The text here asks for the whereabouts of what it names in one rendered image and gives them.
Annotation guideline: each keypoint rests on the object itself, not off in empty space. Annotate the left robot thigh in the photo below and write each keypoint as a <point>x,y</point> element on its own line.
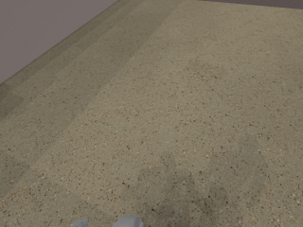
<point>129,221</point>

